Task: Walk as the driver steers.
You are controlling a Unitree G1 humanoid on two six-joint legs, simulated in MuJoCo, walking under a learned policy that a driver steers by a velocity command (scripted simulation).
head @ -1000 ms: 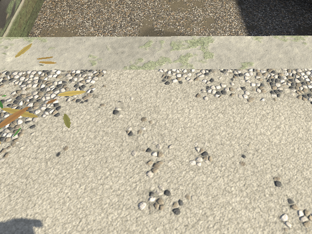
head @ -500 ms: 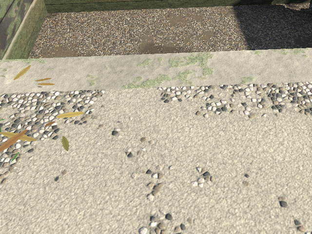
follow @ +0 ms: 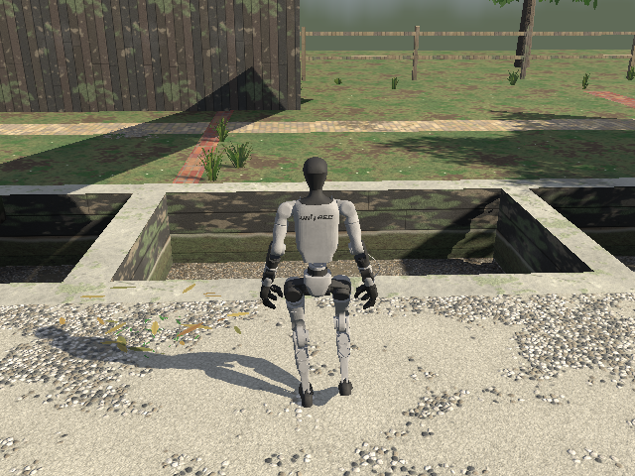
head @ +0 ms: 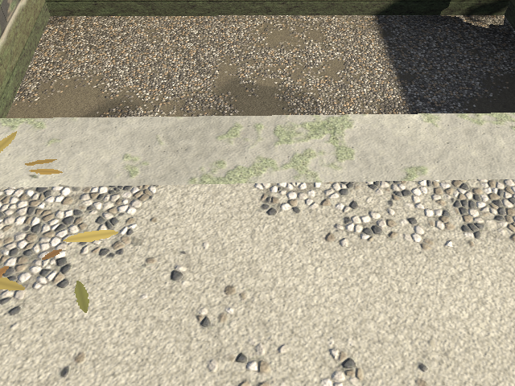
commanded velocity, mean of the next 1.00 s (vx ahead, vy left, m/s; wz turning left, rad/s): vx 0.50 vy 0.00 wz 0.00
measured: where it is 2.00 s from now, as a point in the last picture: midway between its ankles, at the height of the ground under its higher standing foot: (259, 216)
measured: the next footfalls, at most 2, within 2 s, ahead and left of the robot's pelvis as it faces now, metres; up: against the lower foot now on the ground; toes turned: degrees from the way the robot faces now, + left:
right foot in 0.34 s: +0.37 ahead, -0.12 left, +0.00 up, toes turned -4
left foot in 0.88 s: +0.67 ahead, +0.07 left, +0.00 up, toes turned +5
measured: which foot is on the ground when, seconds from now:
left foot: down 0.00-0.36, up 0.38-0.86, down 0.88-1.00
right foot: up 0.00-0.32, down 0.34-0.90, up 0.92-1.00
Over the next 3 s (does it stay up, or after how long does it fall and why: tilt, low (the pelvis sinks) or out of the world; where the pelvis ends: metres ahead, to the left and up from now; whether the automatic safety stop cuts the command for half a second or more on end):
stays up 1.18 0.11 -0.01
